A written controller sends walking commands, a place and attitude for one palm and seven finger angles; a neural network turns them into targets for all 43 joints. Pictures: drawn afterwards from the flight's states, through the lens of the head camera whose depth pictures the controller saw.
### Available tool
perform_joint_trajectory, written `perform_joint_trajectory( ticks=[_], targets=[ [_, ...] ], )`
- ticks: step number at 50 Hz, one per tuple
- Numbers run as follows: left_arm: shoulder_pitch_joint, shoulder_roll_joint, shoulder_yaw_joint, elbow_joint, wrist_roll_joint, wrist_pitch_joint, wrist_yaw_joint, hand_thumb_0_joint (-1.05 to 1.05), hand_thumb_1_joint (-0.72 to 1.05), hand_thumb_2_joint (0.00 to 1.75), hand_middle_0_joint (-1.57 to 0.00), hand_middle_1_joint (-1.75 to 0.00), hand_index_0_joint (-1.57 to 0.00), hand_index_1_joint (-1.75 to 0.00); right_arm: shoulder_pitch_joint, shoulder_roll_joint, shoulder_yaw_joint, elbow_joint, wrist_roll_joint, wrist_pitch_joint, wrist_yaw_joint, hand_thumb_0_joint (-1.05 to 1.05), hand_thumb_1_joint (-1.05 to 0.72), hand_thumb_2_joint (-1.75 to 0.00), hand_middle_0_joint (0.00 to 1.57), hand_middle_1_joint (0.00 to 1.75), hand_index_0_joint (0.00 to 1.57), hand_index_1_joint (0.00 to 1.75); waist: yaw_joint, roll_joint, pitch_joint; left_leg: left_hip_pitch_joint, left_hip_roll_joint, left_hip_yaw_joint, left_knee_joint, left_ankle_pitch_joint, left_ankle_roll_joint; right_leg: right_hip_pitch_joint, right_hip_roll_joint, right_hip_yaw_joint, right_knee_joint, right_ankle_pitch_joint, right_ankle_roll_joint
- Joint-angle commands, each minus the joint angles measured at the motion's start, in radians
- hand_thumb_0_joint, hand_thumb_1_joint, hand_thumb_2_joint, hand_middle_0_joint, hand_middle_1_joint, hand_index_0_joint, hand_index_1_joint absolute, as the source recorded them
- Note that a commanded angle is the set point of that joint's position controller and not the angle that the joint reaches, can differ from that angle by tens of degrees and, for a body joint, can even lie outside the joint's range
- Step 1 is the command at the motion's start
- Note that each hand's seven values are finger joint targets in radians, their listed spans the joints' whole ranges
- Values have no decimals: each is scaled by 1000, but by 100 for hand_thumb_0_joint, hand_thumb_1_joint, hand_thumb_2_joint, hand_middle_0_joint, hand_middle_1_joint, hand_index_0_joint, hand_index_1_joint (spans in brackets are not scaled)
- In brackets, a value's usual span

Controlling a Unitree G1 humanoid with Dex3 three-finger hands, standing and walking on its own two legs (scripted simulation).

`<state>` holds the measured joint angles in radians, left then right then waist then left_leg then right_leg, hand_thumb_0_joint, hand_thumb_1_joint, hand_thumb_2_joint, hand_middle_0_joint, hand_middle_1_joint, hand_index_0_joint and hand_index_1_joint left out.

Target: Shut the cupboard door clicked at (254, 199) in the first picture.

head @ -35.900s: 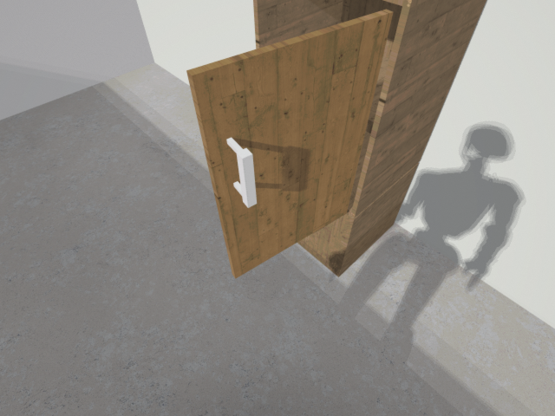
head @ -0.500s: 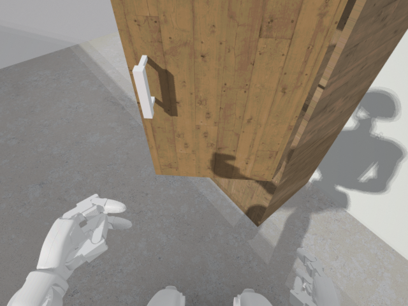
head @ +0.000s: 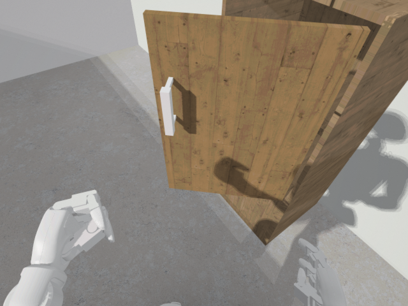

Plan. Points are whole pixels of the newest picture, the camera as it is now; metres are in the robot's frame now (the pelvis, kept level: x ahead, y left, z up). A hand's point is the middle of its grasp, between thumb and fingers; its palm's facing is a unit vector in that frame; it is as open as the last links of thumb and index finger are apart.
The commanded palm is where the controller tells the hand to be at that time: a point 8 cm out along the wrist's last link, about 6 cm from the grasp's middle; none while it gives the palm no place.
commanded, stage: raise the hand and make a fist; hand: left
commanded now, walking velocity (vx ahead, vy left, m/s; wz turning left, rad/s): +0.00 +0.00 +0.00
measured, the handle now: (169, 107) +0.52 +0.13 +0.11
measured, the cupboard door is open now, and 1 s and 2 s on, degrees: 47 47 47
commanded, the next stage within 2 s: bring the fist close to the handle in 0.66 s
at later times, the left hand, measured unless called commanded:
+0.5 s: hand (126, 222) +0.23 +0.15 +0.10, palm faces -0.06 -1.00 -0.03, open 3.1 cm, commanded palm +0.21 +0.21 +0.11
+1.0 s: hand (134, 202) +0.26 +0.14 +0.12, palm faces -0.04 -1.00 -0.04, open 3.1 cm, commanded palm +0.24 +0.20 +0.11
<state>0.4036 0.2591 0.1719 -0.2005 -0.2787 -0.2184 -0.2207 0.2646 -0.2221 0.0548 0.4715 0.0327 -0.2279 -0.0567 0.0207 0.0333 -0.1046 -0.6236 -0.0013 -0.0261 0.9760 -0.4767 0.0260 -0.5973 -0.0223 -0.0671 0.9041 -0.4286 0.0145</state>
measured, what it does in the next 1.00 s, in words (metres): stands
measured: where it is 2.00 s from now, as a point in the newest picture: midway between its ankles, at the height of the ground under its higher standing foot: outside the picture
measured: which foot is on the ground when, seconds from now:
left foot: down 0.00-1.00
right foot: down 0.00-1.00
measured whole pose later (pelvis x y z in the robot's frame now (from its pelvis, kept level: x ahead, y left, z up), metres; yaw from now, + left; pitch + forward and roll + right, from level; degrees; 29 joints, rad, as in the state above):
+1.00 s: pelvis +0.00 -0.03 +0.02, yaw +0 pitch +4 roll -1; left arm 0.14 0.23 0.14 0.00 -0.28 -0.22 -0.25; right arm 0.25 -0.26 0.05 0.58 0.05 -0.24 -0.08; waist 0.02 0.05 -0.05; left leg -0.51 0.00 -0.03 0.84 -0.41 -0.01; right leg -0.51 -0.02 -0.07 0.83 -0.39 -0.02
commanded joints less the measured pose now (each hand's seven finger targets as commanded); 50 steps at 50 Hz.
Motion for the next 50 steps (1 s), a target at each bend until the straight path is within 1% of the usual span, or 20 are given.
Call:
perform_joint_trajectory(
  ticks=[1, 3, 5, 8, 10, 11, 16, 18, 20, 23, 25, 28, 31, 35, 38, 40, 44, 47, 49, 50],
  targets=[
    [-101, 102, 3, -158, -2, 2, -49, 0, 90, 90, -130, -150, -130, -150, -31, -154, -62, -143, 8, -45, -13, 0, -90, -90, 20, 30, 20, 30, -29, 14, -64, 93, 7, -52, -234, 217, -20, 76, 46, -21, -127, 174, -40],
    [-145, 140, 51, -174, -11, 4, -55, 0, 90, 90, -130, -150, -130, -150, -36, -152, -59, -146, 7, -46, -21, 0, -90, -90, 20, 30, 20, 30, -21, -4, -96, 108, 2, -45, -239, 215, -17, 107, 44, -15, -140, 176, -40],
    [-178, 189, 114, -214, -23, -11, -43, 0, 90, 90, -130, -150, -130, -150, -45, -149, -56, -141, 6, -46, -25, 0, -90, -90, 20, 30, 20, 30, 2, 28, -135, 133, -3, -39, -241, 253, -18, 150, 44, -7, -141, 207, -46],
    [-179, 166, 129, -235, -48, -39, -34, 0, 90, 90, -130, -150, -130, -150, -50, -131, -50, -134, 7, -55, -24, 0, -90, -90, 20, 30, 20, 30, 11, 40, -181, 172, -7, -27, -245, 309, -21, 189, 41, -5, -145, 264, -44],
    [-180, 162, 122, -218, -51, -43, -34, 0, 90, 90, -130, -150, -130, -150, -53, -134, -48, -118, 8, -58, -23, 0, -90, -90, 20, 30, 20, 30, 10, 50, -163, 169, -8, -21, -244, 324, -18, 203, 40, -1, -155, 287, -44],
    [-180, 135, 97, -197, -51, -36, -41, 0, 90, 90, -130, -150, -130, -150, -54, -133, -47, -115, 11, -60, -21, 0, -90, -90, 20, 30, 20, 30, 0, 52, -140, 170, -7, -18, -251, 319, -19, 193, 38, -4, -161, 286, -42],
    [-134, 89, 34, -46, -47, 44, -89, 0, 90, 90, -130, -150, -130, -150, -53, -150, -54, -103, 22, -60, -23, 0, -90, -90, 20, 30, 20, 30, -11, -35, -25, 115, -12, -7, -267, 234, -9, 184, 25, 25, -232, 211, -31],
    [-137, 125, 68, -53, -49, 59, -97, 0, 90, 90, -130, -150, -130, -150, -57, -154, -60, -113, 20, -60, -27, 0, -90, -90, 20, 30, 20, 30, -2, -66, -54, 114, -17, 1, -263, 231, -6, 204, 16, 45, -246, 197, -25],
    [-163, 176, 116, -101, -48, 44, -83, 0, 90, 90, -130, -150, -130, -150, -63, -152, -62, -114, 16, -59, -30, 0, -90, -90, 20, 30, 20, 30, 10, -63, -84, 121, -19, 5, -258, 246, -5, 234, 11, 62, -248, 197, -26],
    [-196, 175, 146, -178, -57, -20, -53, 0, 90, 90, -130, -150, -130, -150, -67, -135, -60, -117, 9, -68, -27, 0, -90, -90, 20, 30, 20, 30, 20, -20, -148, 153, -22, 10, -258, 284, -7, 260, 11, 61, -227, 252, -26],
    [-207, 186, 157, -192, -59, -64, -31, 0, 90, 90, -130, -150, -130, -150, -61, -134, -59, -100, 7, -71, -25, 0, -90, -90, 20, 30, 20, 30, 18, -26, -142, 148, -20, 9, -251, 299, -9, 267, 14, 65, -218, 277, -28],
    [-188, 129, 100, -140, -47, -93, -34, 0, 90, 90, -130, -150, -130, -150, -55, -134, -62, -83, 11, -75, -18, 0, -90, -90, 20, 30, 20, 30, -3, 5, -106, 147, -21, 18, -247, 280, -9, 223, 15, 59, -217, 271, -25],
    [-160, 103, 46, -74, -38, -60, -67, 0, 90, 90, -130, -150, -130, -150, -54, -144, -65, -80, 17, -72, -16, 0, -90, -90, 20, 30, 20, 30, -15, -1, -61, 126, -21, 20, -246, 251, -5, 204, 9, 76, -241, 236, -22],
    [-150, 157, 84, -59, -43, -10, -91, 0, 90, 90, -130, -150, -130, -150, -60, -153, -69, -91, 19, -66, -26, 0, -90, -90, 20, 30, 20, 30, -4, -70, -70, 111, -21, 18, -241, 232, -1, 226, -1, 103, -268, 187, -15],
    [-190, 158, 113, -124, -56, -29, -73, 0, 90, 90, -130, -150, -130, -150, -76, -143, -64, -104, 16, -67, -29, 0, -90, -90, 20, 30, 20, 30, 8, -39, -104, 133, -23, 17, -256, 238, -2, 239, 2, 86, -257, 183, -19],
    [-286, 171, 121, -153, -57, -57, -47, 0, 90, 90, -130, -150, -130, -150, -74, -143, -60, -89, 11, -68, -31, 0, -90, -90, 20, 30, 20, 30, -3, -34, -102, 139, -21, 11, -253, 247, -2, 230, 10, 78, -243, 201, -21],
    [-382, 101, 43, -79, -34, -89, -25, 0, 90, 90, -130, -150, -130, -150, -67, -141, -58, -58, 17, -78, -29, 0, -90, -90, 20, 30, 20, 30, -34, -3, -72, 157, -18, 7, -262, 208, -4, 162, 20, 47, -229, 170, -23],
    [-455, 85, -13, 6, -11, -57, -38, 0, 90, 90, -130, -150, -130, -150, -60, -151, -60, -41, 21, -78, -31, 0, -90, -90, 20, 30, 20, 30, -49, -20, -63, 149, -16, 3, -271, 167, 0, 145, 16, 55, -247, 123, -20],
    [-477, 88, -22, 48, 2, -24, -44, 0, 90, 90, -130, -150, -130, -150, -61, -154, -60, -44, 23, -73, -32, 0, -90, -90, 20, 30, 20, 30, -42, -22, -86, 148, -18, 3, -281, 158, -1, 157, 11, 54, -252, 110, -21],
    [-471, 115, 3, 76, 2, -6, -43, 0, 90, 90, -130, -150, -130, -150, -57, -158, -60, -44, 22, -67, -32, 0, -90, -90, 20, 30, 20, 30, -28, -29, -97, 142, -18, 2, -280, 177, 0, 183, 10, 64, -254, 126, -25]
  ],
)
